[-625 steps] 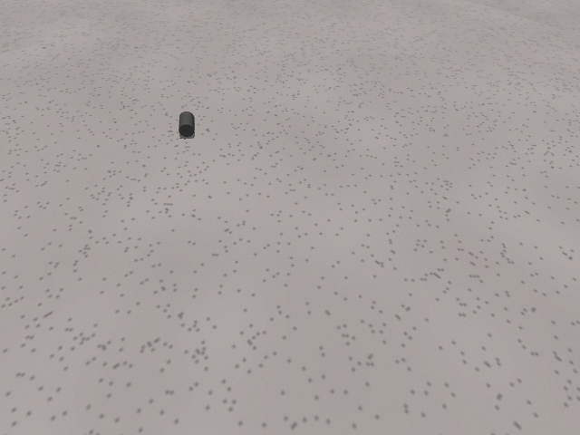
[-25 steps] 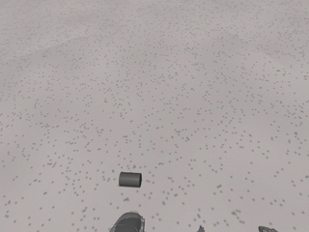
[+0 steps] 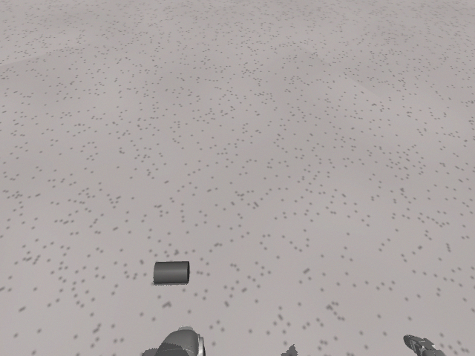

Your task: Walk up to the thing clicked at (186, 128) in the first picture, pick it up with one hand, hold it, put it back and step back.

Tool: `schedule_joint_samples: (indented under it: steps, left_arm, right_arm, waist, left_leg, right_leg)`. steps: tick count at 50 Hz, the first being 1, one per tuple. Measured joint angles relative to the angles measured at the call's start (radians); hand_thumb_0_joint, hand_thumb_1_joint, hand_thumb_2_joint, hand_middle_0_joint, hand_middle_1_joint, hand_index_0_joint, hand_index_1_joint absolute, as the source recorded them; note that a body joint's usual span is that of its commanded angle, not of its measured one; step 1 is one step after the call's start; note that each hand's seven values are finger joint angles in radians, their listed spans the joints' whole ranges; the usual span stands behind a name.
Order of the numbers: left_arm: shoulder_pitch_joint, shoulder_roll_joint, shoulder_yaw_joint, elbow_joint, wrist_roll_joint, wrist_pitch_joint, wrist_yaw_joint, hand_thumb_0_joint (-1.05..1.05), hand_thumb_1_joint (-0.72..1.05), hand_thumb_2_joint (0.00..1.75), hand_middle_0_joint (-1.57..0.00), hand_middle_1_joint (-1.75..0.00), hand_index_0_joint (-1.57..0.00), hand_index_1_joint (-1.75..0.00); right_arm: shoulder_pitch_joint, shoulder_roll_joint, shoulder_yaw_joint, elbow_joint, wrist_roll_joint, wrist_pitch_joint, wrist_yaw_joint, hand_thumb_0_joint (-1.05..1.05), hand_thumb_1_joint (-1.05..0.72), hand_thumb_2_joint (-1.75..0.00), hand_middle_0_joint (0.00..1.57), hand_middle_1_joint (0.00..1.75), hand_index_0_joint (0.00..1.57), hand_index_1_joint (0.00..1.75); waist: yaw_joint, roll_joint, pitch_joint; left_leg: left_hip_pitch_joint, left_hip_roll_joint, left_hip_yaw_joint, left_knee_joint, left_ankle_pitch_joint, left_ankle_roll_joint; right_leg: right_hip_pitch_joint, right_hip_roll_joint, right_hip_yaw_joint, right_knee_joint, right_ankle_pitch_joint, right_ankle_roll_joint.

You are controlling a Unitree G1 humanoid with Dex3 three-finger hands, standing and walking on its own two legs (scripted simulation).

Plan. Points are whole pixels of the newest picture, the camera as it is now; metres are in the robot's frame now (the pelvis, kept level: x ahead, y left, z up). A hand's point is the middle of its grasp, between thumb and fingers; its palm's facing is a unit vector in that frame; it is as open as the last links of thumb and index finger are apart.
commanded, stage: walk up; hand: left
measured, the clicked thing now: (172, 272) +0.49 +0.24 -0.70
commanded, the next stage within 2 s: stand in 0.88 s
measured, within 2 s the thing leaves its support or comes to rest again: neither
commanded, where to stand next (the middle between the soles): +0.12 -0.01 m, yaw +1 degrees
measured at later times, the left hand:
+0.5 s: hand out of the picture +0.09 +0.23 -0.12, palm faces +0.00 -0.91 -0.41, open 7.4 cm
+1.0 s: hand out of the picture +0.07 +0.25 -0.13, palm faces +0.06 -0.93 -0.36, open 7.4 cm
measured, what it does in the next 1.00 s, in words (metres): steps on the spot: left foot, then right foot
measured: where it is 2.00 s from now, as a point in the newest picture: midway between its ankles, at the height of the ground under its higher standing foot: outside the picture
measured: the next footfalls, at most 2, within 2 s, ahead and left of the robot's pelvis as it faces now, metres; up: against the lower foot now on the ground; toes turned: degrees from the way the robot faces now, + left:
left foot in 0.16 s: +0.08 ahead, +0.13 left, +0.00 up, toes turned +0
right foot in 0.42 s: +0.08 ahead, -0.16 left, +0.00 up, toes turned +2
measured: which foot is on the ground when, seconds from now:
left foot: down 0.00-0.02, up 0.04-0.14, down 0.16-0.44, up 0.46-0.74, down 0.76-1.00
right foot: down 0.00-0.22, up 0.24-0.40, down 0.42-1.00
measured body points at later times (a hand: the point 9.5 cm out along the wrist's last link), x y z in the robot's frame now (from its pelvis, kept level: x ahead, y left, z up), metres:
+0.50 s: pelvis +0.01 -0.05 +0.01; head +0.01 -0.06 +0.46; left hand +0.09 +0.27 -0.09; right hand +0.04 -0.37 -0.12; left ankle +0.03 +0.11 -0.70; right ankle +0.04 -0.17 -0.71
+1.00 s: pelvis +0.03 -0.02 +0.02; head +0.05 -0.01 +0.47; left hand +0.07 +0.30 -0.11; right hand +0.15 -0.31 -0.10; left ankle +0.04 +0.11 -0.71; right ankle +0.05 -0.16 -0.71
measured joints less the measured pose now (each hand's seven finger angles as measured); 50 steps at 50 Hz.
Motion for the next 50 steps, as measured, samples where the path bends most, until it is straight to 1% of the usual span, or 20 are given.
schedule_joint_samples:
  steps: [1,3,5,8,10,12,15,17,20,22,24,27,31,36,38,39,41,44,46,50]
  left_arm:
    - [0.016,-0.004,0.002,0.001,0.007,0.000,-0.003,0.01,0.91,0.90,-0.20,-0.30,-0.20,-0.30]
    - [0.048,0.002,0.002,0.000,0.017,0.004,-0.010,0.01,0.90,0.90,-0.20,-0.30,-0.20,-0.30]
    - [0.061,0.000,0.000,0.012,0.016,0.010,-0.011,0.01,0.90,0.90,-0.20,-0.30,-0.20,-0.30]
    - [0.057,-0.011,-0.004,0.023,0.008,0.007,-0.012,0.01,0.90,0.90,-0.20,-0.30,-0.20,-0.30]
    - [0.035,-0.003,-0.006,0.015,0.004,0.003,-0.017,0.01,0.90,0.90,-0.20,-0.30,-0.20,-0.30]
    - [0.021,0.001,-0.007,-0.003,-0.003,-0.001,-0.018,0.01,0.90,0.90,-0.20,-0.30,-0.20,-0.30]
    - [0.001,0.004,-0.006,-0.011,-0.002,-0.007,-0.020,0.01,0.90,0.90,-0.20,-0.30,-0.20,-0.30]
    - [-0.007,0.017,0.001,-0.022,-0.004,-0.012,-0.026,0.01,0.90,0.90,-0.20,-0.30,-0.20,-0.30]
    - [-0.013,0.033,0.010,-0.032,-0.010,-0.029,-0.028,0.01,0.90,0.90,-0.20,-0.30,-0.20,-0.30]
    - [-0.018,0.033,0.015,-0.030,-0.006,-0.044,-0.019,0.01,0.90,0.90,-0.20,-0.30,-0.20,-0.30]
    - [-0.024,0.016,0.010,-0.022,0.003,-0.053,-0.008,0.01,0.90,0.90,-0.20,-0.30,-0.20,-0.30]
    - [-0.029,-0.016,-0.007,-0.012,0.005,-0.051,-0.006,0.01,0.90,0.90,-0.20,-0.30,-0.20,-0.30]
    - [-0.029,-0.040,-0.021,-0.010,0.001,-0.063,-0.005,0.01,0.90,0.90,-0.20,-0.30,-0.21,-0.30]
    - [-0.033,-0.018,-0.020,-0.009,-0.004,-0.066,0.003,0.01,0.90,0.90,-0.21,-0.30,-0.21,-0.31]
    - [-0.038,-0.004,-0.020,-0.006,-0.009,-0.058,0.004,0.01,0.90,0.90,-0.21,-0.30,-0.21,-0.31]
    - [-0.044,0.005,-0.021,-0.002,-0.012,-0.053,0.005,0.01,0.90,0.90,-0.21,-0.30,-0.21,-0.31]
    - [-0.052,0.017,-0.021,0.009,-0.023,-0.039,0.009,0.01,0.90,0.90,-0.21,-0.30,-0.21,-0.30]
    - [-0.055,0.019,-0.030,0.035,-0.031,-0.031,0.010,0.01,0.90,0.90,-0.20,-0.30,-0.20,-0.30]
    - [-0.058,0.019,-0.031,0.052,-0.029,-0.037,0.008,0.01,0.90,0.90,-0.20,-0.30,-0.20,-0.30]
    - [-0.062,0.000,-0.044,0.090,-0.025,-0.038,0.004,0.01,0.90,0.90,-0.20,-0.30,-0.20,-0.30]
  right_arm:
    - [0.016,0.001,-0.001,0.014,0.004,0.004,-0.005,0.01,-0.90,-0.90,0.21,0.30,0.20,0.30]
    - [0.043,0.013,0.003,0.049,0.011,0.008,-0.009,0.01,-0.90,-0.90,0.21,0.30,0.20,0.30]
    - [0.062,0.013,0.006,0.072,0.021,-0.004,-0.005,0.01,-0.90,-0.90,0.21,0.30,0.20,0.30]
    - [0.098,0.006,0.011,0.093,0.027,-0.030,-0.007,0.01,-0.90,-0.90,0.21,0.30,0.20,0.30]
    - [0.106,0.026,0.018,0.114,0.023,-0.042,-0.011,0.01,-0.90,-0.90,0.20,0.30,0.20,0.30]
    - [0.117,0.042,0.027,0.113,0.015,-0.059,-0.006,0.01,-0.90,-0.90,0.21,0.30,0.20,0.30]
    - [0.131,0.049,0.028,0.103,0.008,-0.070,0.003,0.01,-0.90,-0.90,0.21,0.30,0.20,0.30]
    - [0.141,0.051,0.031,0.093,0.003,-0.074,0.005,0.01,-0.90,-0.89,0.21,0.30,0.20,0.30]
    - [0.151,0.039,0.032,0.089,0.004,-0.064,0.010,0.01,-0.90,-0.89,0.21,0.30,0.20,0.30]
    - [0.148,0.025,0.033,0.095,0.010,-0.042,0.008,0.01,-0.90,-0.89,0.21,0.30,0.20,0.30]
    - [0.140,0.013,0.031,0.108,0.016,-0.018,-0.001,0.01,-0.90,-0.90,0.21,0.30,0.20,0.30]
    - [0.131,-0.003,0.023,0.122,0.019,-0.004,0.000,0.01,-0.90,-0.90,0.21,0.30,0.20,0.30]
    - [0.123,-0.020,0.015,0.121,0.015,-0.001,0.008,0.01,-0.90,-0.90,0.20,0.30,0.20,0.30]
    - [0.098,-0.012,0.013,0.112,0.007,0.001,0.021,0.01,-0.91,-0.90,0.20,0.30,0.20,0.30]
    - [0.086,-0.007,0.011,0.110,0.008,-0.004,0.025,0.01,-0.91,-0.90,0.20,0.30,0.20,0.30]
    - [0.076,-0.001,0.010,0.113,0.008,-0.009,0.023,0.01,-0.91,-0.90,0.20,0.30,0.20,0.30]
    - [0.057,0.020,0.013,0.115,0.002,-0.018,0.018,0.01,-0.91,-0.90,0.20,0.30,0.20,0.30]
    - [0.040,0.039,0.029,0.114,0.009,-0.020,0.020,0.01,-0.90,-0.90,0.20,0.30,0.20,0.30]
    - [0.021,0.055,0.037,0.127,0.015,-0.018,0.017,0.01,-0.90,-0.90,0.21,0.30,0.20,0.30]
    - [-0.018,0.078,0.051,0.150,0.024,-0.026,0.011,0.01,-0.90,-0.90,0.21,0.30,0.20,0.30]
  waist:
    - [0.004,0.006,-0.015]
    - [0.040,-0.023,-0.047]
    - [0.053,-0.033,-0.055]
    - [0.029,-0.010,-0.068]
    - [0.025,-0.042,-0.055]
    - [0.030,-0.062,-0.047]
    - [0.013,-0.046,-0.047]
    - [0.001,-0.048,-0.050]
    - [-0.013,-0.045,-0.058]
    - [-0.013,-0.029,-0.060]
    - [-0.010,-0.006,-0.067]
    - [0.009,0.005,-0.078]
    - [0.018,0.025,-0.077]
    - [0.026,0.006,-0.054]
    - [0.025,-0.004,-0.047]
    - [0.024,-0.018,-0.040]
    - [0.032,-0.054,-0.030]
    - [0.024,-0.045,-0.044]
    - [0.029,-0.049,-0.045]
    - [0.036,-0.042,-0.060]
  left_leg:
    - [-0.003,-0.009,-0.016,0.012,-0.065,-0.002]
    - [-0.002,-0.059,-0.038,0.069,-0.171,-0.005]
    - [0.039,-0.083,-0.048,0.072,-0.151,-0.002]
    - [0.141,-0.078,-0.042,-0.062,-0.067,0.005]
    - [0.180,-0.104,-0.030,-0.127,-0.072,-0.015]
    - [0.185,-0.112,-0.017,-0.134,-0.057,-0.017]
    - [0.183,-0.083,-0.032,-0.128,-0.059,-0.001]
    - [0.187,-0.068,-0.040,-0.137,-0.056,-0.004]
    - [0.185,-0.046,-0.059,-0.123,-0.065,-0.025]
    - [0.167,-0.024,-0.078,-0.067,-0.096,-0.037]
    - [0.137,-0.042,-0.130,0.012,-0.179,-0.022]
    - [0.105,-0.086,-0.128,0.105,-0.238,-0.010]
    - [0.087,-0.091,-0.112,0.128,-0.223,-0.007]
    - [0.124,-0.065,-0.074,0.010,-0.196,-0.005]
    - [0.165,-0.061,-0.057,-0.088,-0.134,-0.002]
    - [0.177,-0.072,-0.051,-0.121,-0.069,-0.015]
    - [0.186,-0.096,-0.029,-0.132,-0.057,-0.026]
    - [0.178,-0.085,-0.041,-0.122,-0.073,-0.021]
    - [0.193,-0.082,-0.041,-0.132,-0.074,-0.026]
    - [0.235,-0.074,-0.039,-0.177,-0.063,-0.028]
  right_leg:
    - [0.006,0.000,-0.005,-0.013,0.008,-0.003]
    - [-0.002,-0.023,0.023,-0.018,0.005,-0.019]
    - [0.007,-0.040,0.040,-0.042,0.025,-0.009]
    - [0.009,-0.045,0.016,-0.062,0.034,0.009]
    - [0.000,-0.075,0.018,-0.036,0.020,0.015]
    - [-0.025,-0.079,0.036,0.013,-0.012,0.001]
    - [-0.079,-0.057,0.023,0.115,-0.114,-0.011]
    - [-0.107,-0.063,0.023,0.132,-0.122,-0.018]
    - [-0.090,-0.076,0.017,0.009,-0.023,-0.019]
    - [-0.062,-0.063,0.001,-0.076,0.131,0.003]
    - [-0.057,-0.050,-0.019,-0.067,0.133,0.011]
    - [-0.038,-0.059,-0.022,-0.092,0.128,0.003]
    - [-0.010,-0.069,-0.041,-0.145,0.148,0.009]
    - [-0.018,-0.096,-0.053,-0.132,0.135,0.022]
    - [-0.037,-0.111,-0.057,-0.097,0.114,0.032]
    - [-0.047,-0.126,-0.053,-0.071,0.100,0.040]
    - [-0.064,-0.146,-0.022,-0.036,0.081,0.034]
    - [-0.053,-0.107,-0.010,-0.056,0.003,0.015]
    - [-0.024,-0.101,-0.006,-0.117,0.132,0.029]
    - [0.024,-0.094,-0.006,-0.177,0.138,0.052]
